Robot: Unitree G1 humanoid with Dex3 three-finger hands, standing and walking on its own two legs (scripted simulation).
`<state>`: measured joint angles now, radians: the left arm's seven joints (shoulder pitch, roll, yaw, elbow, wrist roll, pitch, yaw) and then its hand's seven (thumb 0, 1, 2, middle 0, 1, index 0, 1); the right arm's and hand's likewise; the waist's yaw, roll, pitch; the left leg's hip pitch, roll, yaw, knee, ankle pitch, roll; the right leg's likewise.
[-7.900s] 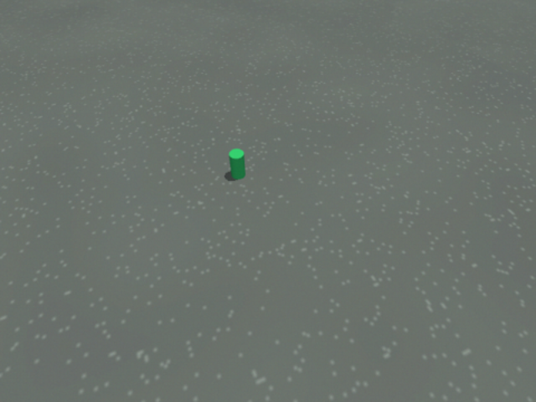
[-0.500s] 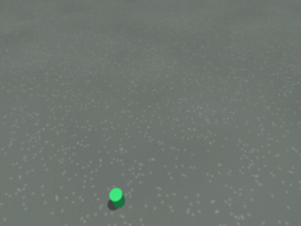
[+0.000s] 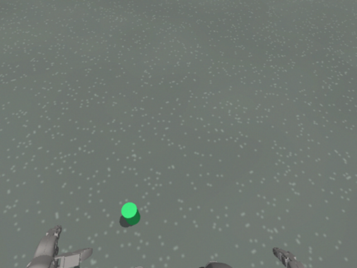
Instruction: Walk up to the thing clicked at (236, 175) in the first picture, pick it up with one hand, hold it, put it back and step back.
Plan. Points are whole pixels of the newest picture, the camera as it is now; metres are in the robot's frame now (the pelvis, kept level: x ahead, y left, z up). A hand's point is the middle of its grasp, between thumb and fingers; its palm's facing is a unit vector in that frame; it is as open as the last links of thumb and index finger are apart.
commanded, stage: go down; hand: left
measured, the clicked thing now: (131, 214) +0.41 +0.22 -0.69
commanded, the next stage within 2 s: none
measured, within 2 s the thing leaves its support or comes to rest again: neither
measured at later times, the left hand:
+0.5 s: hand (66, 263) +0.16 +0.29 -0.18, palm faces +0.09 -0.94 -0.32, open 17.2 cm
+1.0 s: hand (59, 264) +0.16 +0.32 -0.22, palm faces +0.17 -0.94 -0.30, open 17.1 cm
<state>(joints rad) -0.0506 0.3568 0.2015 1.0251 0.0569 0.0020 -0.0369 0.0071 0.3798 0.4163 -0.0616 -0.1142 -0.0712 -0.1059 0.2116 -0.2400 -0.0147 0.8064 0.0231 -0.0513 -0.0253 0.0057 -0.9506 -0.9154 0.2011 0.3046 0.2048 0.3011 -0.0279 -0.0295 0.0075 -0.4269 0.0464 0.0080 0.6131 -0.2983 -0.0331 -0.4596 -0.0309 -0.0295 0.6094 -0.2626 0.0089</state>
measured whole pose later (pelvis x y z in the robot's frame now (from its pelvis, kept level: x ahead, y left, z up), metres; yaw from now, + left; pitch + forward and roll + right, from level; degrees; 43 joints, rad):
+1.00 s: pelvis -0.02 +0.02 -0.11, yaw +0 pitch +21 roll -3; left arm 0.24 0.38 0.34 0.43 -0.04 0.11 -0.12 -0.01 -0.51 0.06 -0.10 -0.09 -0.10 -0.08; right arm 0.22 -0.25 0.00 0.55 0.00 -0.23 -0.07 0.01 -0.90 -0.90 0.20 0.31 0.21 0.30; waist -0.03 -0.01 -0.15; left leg -1.11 0.04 -0.04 1.32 -0.59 -0.01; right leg -1.10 -0.05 -0.04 1.25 -0.52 0.04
